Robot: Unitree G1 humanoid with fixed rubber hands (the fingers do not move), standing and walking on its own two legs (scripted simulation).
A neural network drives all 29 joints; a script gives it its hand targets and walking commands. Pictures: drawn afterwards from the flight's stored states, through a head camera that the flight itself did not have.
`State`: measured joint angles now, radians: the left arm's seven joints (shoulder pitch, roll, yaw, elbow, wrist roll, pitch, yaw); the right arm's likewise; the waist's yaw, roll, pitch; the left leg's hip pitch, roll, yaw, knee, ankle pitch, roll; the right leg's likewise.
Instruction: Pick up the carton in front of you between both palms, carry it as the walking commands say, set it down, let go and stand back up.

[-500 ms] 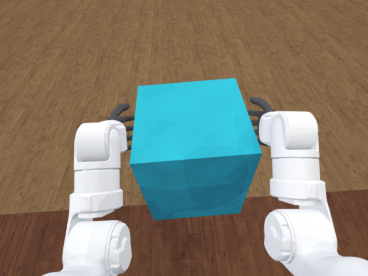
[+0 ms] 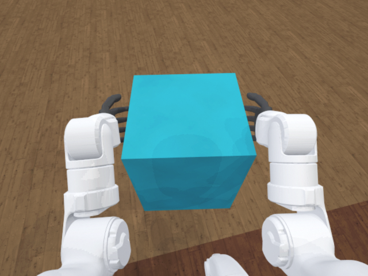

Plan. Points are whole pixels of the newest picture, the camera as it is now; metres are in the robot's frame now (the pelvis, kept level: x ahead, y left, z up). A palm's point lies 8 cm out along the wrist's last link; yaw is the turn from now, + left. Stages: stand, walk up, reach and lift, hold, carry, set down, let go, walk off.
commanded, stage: carry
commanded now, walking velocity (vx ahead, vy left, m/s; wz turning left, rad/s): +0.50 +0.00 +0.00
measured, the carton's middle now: (186, 147) +0.38 -0.03 +0.06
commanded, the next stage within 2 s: none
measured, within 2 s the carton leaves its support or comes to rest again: neither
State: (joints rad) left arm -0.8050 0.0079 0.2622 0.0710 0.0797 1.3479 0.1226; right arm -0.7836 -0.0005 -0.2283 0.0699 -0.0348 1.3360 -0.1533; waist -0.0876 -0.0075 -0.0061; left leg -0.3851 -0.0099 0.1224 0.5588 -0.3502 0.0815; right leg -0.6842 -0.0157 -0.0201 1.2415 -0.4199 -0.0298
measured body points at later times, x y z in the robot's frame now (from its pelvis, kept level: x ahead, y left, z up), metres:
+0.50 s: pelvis +0.29 -0.04 +0.03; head +0.33 -0.05 +0.47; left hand +0.66 +0.14 +0.17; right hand +0.69 -0.16 +0.17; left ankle +0.37 +0.09 -0.64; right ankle +0.27 -0.11 -0.71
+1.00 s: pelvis +0.60 +0.00 +0.04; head +0.63 +0.02 +0.49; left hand +0.95 +0.15 +0.12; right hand +0.95 -0.15 +0.13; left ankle +0.52 +0.07 -0.70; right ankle +0.73 -0.14 -0.65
